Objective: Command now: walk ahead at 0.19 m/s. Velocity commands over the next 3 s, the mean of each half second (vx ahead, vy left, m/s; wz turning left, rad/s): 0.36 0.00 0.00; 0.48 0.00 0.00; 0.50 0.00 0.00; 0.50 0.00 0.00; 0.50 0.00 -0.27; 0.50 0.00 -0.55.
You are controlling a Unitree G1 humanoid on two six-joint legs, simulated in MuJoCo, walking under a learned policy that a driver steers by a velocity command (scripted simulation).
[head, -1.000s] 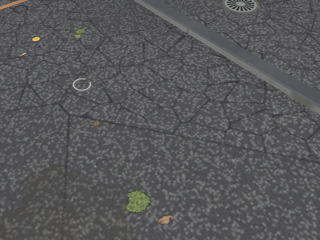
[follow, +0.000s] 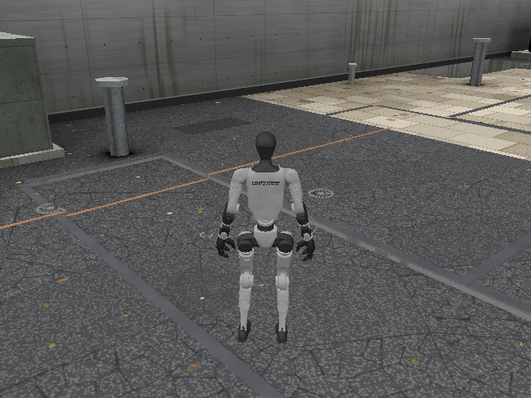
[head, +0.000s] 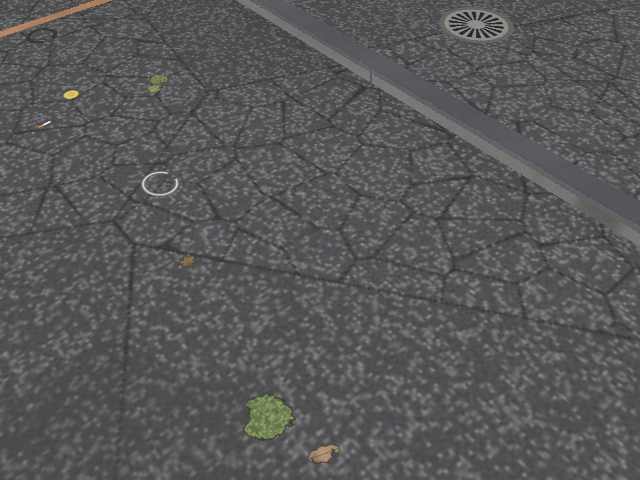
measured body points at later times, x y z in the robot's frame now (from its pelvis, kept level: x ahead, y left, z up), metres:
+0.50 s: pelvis +0.15 +0.06 +0.01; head +0.17 +0.07 +0.46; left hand +0.33 +0.31 -0.10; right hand +0.08 -0.19 -0.13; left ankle +0.06 +0.15 -0.74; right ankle +0.30 -0.11 -0.68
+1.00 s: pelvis +0.44 +0.00 +0.01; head +0.46 +0.00 +0.46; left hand +0.45 +0.27 -0.12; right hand +0.59 -0.27 -0.10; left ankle +0.58 +0.18 -0.66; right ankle +0.42 -0.08 -0.74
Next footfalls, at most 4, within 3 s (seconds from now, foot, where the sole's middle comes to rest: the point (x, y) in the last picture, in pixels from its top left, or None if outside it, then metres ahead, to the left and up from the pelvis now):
0.22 left None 0.10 0.15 -0.77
0.68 right None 0.46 -0.08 -0.77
1.24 left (272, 377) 0.77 0.15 -0.77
1.78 right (368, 276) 1.07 -0.09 -0.77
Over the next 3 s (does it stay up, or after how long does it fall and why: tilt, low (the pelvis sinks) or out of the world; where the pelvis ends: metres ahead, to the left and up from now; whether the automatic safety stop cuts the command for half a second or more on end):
stays up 1.53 -0.09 0.00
